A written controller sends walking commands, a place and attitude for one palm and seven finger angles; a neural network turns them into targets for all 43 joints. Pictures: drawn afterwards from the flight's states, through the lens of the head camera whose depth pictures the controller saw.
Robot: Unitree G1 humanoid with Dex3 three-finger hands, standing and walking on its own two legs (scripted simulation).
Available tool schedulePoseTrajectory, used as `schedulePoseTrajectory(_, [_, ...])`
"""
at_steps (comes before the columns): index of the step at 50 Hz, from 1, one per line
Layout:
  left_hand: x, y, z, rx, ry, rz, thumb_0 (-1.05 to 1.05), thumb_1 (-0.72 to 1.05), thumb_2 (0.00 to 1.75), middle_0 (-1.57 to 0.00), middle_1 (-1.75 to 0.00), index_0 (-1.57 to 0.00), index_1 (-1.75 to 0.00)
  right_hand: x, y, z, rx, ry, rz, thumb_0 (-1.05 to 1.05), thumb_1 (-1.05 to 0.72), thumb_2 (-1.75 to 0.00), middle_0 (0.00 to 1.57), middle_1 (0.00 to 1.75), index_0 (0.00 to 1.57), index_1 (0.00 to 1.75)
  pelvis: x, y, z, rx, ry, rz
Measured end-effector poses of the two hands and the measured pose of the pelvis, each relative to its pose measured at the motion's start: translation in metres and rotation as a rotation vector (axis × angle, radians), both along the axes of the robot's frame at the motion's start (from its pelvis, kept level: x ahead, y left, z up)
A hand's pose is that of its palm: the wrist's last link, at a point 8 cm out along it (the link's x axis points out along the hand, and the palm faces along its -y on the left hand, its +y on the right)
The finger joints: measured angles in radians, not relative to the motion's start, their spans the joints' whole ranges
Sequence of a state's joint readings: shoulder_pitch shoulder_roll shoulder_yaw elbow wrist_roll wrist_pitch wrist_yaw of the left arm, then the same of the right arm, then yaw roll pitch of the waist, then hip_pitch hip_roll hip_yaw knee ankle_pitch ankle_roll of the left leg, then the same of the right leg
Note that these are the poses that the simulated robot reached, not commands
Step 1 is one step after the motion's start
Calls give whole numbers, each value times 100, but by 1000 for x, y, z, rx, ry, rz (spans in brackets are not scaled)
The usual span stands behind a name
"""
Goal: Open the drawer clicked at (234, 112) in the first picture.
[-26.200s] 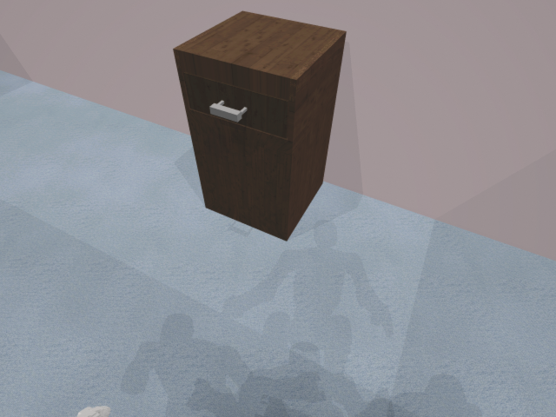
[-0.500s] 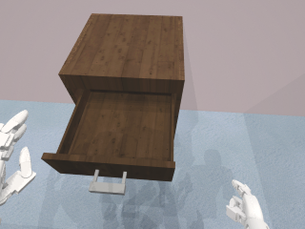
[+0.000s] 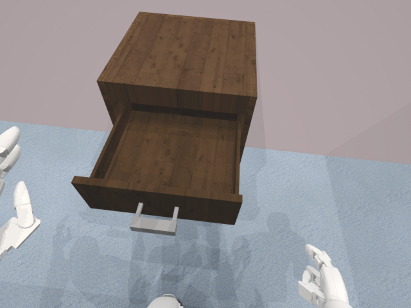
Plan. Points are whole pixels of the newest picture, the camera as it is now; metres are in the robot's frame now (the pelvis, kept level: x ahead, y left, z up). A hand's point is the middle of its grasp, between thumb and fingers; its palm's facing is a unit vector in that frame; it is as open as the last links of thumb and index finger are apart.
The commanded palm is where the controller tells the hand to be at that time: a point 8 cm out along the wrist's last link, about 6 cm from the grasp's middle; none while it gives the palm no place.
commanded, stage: step back with the hand held close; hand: left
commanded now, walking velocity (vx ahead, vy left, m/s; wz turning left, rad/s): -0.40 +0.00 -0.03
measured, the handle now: (156, 217) +0.33 +0.14 -0.12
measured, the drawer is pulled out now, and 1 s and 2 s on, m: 0.29 0.29 0.29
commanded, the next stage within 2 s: stop stepping back and stand still in 0.58 s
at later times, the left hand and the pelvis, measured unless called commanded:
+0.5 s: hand (41, 253) +0.16 +0.21 +0.17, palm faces +0.30 -0.83 -0.47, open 7.4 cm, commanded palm +0.09 +0.26 +0.19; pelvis -0.05 -0.02 +0.01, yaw -1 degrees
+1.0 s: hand out of the picture +0.04 +0.15 +0.17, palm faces +0.25 -0.82 -0.52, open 7.4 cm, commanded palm -0.03 +0.21 +0.19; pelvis -0.16 -0.07 +0.01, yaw +1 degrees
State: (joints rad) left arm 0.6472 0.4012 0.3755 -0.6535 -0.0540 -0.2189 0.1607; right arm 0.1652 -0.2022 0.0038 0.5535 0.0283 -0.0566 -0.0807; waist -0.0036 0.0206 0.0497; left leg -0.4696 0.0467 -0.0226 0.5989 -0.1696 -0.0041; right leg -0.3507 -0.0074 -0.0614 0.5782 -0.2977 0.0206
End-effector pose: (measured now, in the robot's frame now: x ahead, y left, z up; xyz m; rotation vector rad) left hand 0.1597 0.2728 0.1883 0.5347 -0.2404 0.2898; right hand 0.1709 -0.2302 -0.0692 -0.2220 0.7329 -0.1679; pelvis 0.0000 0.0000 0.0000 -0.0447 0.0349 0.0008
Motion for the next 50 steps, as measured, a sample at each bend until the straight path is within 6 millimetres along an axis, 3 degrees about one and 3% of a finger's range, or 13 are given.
schedulePoseTrajectory(8, [-14, -12, 3, 83, -9, -24, 2, 89, 90, -22, -31, -21, -30, -13, -5, -11, 29, -16, 30, 1, -90, -90, 20, 30, 20, 30, -18, -13, -8, 11, -5, 10])
schedulePoseTrajectory(13, [-25, -23, 6, 42, -30, -26, 1, 89, 90, -22, -31, -21, -30, -22, -13, -15, 27, 25, 28, 1, -90, -90, 20, 30, 20, 30, -22, -17, -5, 34, -5, 12])
schedulePoseTrajectory(17, [-26, -15, 6, 20, -42, -11, 1, 88, 90, -22, -31, -22, -30, -30, -16, -11, -8, 58, 2, 1, -90, -90, 20, 30, 20, 30, -24, -11, -2, 31, 9, 19])
schedulePoseTrajectory(22, [-28, -8, -2, 18, -2, -5, 1, 89, 90, -22, -31, -21, -30, -36, -12, -2, 1, 26, 5, 1, -90, -90, 20, 30, 20, 30, -39, -15, 2, 38, 19, 0])
schedulePoseTrajectory(28, [-43, -45, 4, 0, 18, -86, 2, 89, 90, -21, -31, -21, -30, -52, -13, 2, 59, -21, 45, 1, -90, -90, 20, 30, 20, 30, -63, -32, 6, 25, 35, -51])
schedulePoseTrajectory(32, [-58, -76, 11, 65, 7, -153, 2, 89, 90, -21, -31, -21, -30, -70, -28, -10, 93, -31, 59, 1, -90, -89, 20, 30, 21, 30, -88, -52, -1, 26, 40, -64])
schedulePoseTrajectory(36, [-77, -96, 15, 97, 45, -177, 1, 89, 90, -22, -31, -21, -30, -100, -55, -15, 117, 22, 2, 1, -90, -89, 20, 30, 21, 30, -110, -67, 5, 32, 30, -49])
schedulePoseTrajectory(44, [-119, -86, -5, 63, 201, -12, 1, 89, 90, -22, -31, -22, -30, -161, -106, 1, 22, 67, -117, 1, -90, -90, 20, 30, 20, 30, -130, -79, 18, 102, 33, -41])
schedulePoseTrajectory(50, [-152, -87, 1, 29, 106, -32, 2, 89, 90, -22, -31, -22, -30, -184, -118, 7, -63, 56, -69, 1, -91, -90, 20, 30, 20, 30, -155, -73, 11, 59, 10, 22])
